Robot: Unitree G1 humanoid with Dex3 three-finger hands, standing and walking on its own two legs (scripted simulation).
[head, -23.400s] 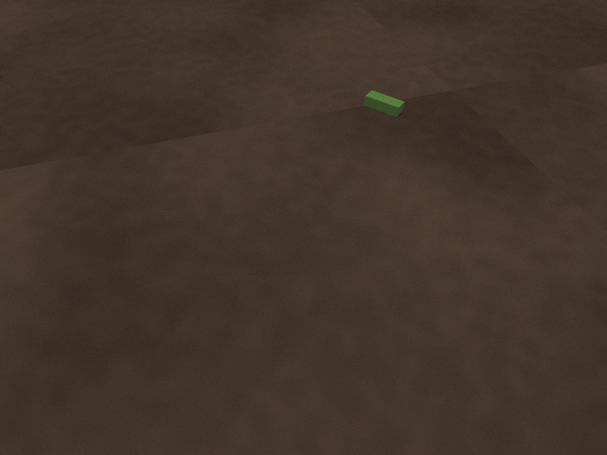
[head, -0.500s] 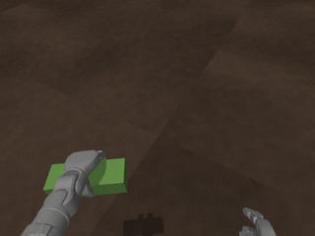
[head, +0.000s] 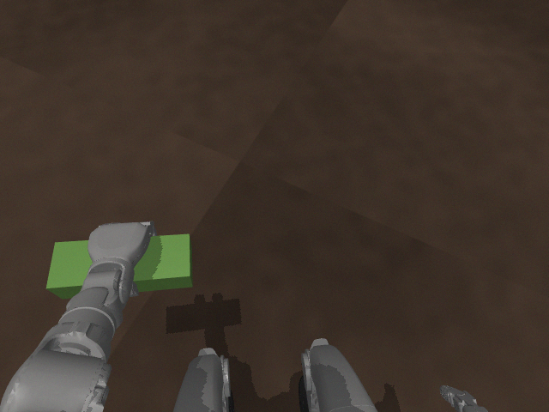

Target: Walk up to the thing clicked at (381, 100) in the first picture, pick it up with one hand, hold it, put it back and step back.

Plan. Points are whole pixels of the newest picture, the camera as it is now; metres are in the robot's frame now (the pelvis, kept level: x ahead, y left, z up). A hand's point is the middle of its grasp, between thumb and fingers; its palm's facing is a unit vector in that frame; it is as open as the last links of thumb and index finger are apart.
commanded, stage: crouch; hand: left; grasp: from above
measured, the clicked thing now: (127, 265) +0.38 +0.24 -0.14
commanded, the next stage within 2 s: lower in 1.36 s
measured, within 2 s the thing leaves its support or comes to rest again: neither
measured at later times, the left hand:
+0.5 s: hand (155, 277) +0.42 +0.24 -0.34, palm faces -0.44 -0.02 -0.90, open 10.7 cm
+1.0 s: hand (163, 278) +0.44 +0.25 -0.44, palm faces -0.46 -0.04 -0.89, open 10.7 cm
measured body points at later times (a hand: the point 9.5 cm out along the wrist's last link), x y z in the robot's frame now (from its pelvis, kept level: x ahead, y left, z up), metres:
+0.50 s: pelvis -0.03 +0.00 -0.19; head +0.19 +0.04 +0.20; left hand +0.43 +0.24 -0.29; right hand +0.02 -0.27 -0.31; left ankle +0.04 +0.12 -0.63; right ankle +0.04 -0.14 -0.63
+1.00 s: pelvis -0.04 +0.00 -0.28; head +0.21 +0.04 +0.09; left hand +0.46 +0.25 -0.39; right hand -0.03 -0.28 -0.38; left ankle +0.04 +0.12 -0.63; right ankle +0.04 -0.14 -0.63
